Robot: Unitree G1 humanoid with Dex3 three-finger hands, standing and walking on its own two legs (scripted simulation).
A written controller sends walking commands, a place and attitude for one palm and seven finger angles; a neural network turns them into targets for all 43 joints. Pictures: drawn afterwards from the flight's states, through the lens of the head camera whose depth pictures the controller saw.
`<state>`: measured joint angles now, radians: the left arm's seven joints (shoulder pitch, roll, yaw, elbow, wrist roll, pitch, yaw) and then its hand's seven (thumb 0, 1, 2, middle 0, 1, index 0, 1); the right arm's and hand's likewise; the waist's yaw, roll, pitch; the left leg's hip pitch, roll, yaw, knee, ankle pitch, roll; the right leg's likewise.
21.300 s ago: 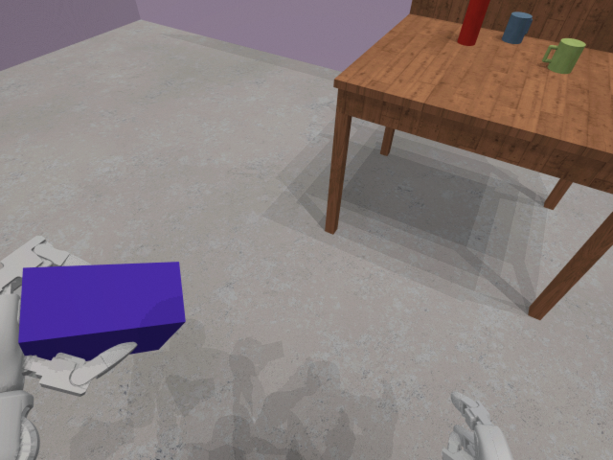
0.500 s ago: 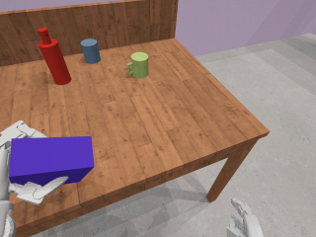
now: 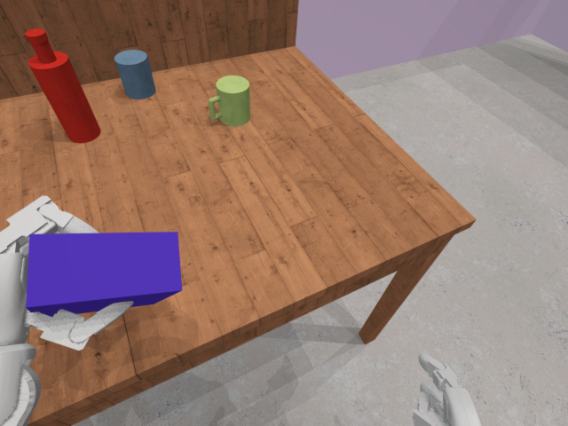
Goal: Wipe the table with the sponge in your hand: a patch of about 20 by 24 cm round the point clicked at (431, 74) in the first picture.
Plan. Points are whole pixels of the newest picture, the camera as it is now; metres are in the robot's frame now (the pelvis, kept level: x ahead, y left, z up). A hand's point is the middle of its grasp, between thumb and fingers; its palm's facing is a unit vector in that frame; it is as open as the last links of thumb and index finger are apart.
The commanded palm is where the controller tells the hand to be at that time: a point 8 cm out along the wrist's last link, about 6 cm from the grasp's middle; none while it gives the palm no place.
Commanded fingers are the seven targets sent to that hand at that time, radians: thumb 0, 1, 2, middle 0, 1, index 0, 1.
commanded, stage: come to a stop and stand still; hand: left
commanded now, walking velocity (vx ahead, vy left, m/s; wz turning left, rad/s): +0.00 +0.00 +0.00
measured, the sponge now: (125, 275) +0.24 +0.19 +0.14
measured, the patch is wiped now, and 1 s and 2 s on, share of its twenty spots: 0.00 0.00 0.00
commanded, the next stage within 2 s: look again from close up in 0.84 s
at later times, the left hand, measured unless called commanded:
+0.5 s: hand (16, 308) +0.19 +0.27 +0.16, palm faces +0.40 -0.85 -0.33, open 9.7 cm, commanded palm +0.13 +0.29 +0.18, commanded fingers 0.00 0.10 1.30 -1.20 -1.60 -1.20 -1.60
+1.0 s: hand out of the picture +0.18 +0.27 +0.17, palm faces +0.37 -0.85 -0.38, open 9.7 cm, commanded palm +0.12 +0.31 +0.18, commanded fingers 0.00 0.10 1.30 -1.20 -1.60 -1.20 -1.60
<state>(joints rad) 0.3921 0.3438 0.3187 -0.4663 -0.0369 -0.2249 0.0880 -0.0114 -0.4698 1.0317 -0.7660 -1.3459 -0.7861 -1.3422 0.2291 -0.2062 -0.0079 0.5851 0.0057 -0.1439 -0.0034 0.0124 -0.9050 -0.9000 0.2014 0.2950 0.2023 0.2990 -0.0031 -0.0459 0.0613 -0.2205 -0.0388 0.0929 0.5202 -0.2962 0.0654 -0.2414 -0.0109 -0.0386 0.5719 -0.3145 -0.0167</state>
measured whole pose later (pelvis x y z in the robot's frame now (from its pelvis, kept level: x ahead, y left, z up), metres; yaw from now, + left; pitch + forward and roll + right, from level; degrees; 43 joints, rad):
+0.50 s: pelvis -0.02 +0.01 +0.01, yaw +2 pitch -1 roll -2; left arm 0.39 0.36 0.33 -0.44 -0.05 -0.19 0.10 -0.01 -0.47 1.03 -0.77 -1.35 -0.79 -1.34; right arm 0.17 -0.19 0.03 0.56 0.01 -0.13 -0.04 0.01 -0.90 -0.90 0.20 0.30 0.20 0.30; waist 0.04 -0.03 0.04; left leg -0.21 -0.03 0.06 0.46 -0.23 0.07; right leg -0.17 0.00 -0.07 0.39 -0.20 0.00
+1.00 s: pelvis -0.03 +0.02 +0.01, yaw +1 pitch -1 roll -2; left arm 0.43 0.38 0.35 -0.47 -0.04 -0.22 0.09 -0.01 -0.47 1.03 -0.77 -1.35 -0.79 -1.34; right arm 0.23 -0.20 0.02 0.59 0.01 -0.15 -0.04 0.01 -0.90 -0.90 0.20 0.30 0.20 0.30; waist 0.01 -0.02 0.05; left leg -0.22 -0.04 0.07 0.42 -0.20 0.08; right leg -0.18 -0.01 -0.07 0.36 -0.17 0.01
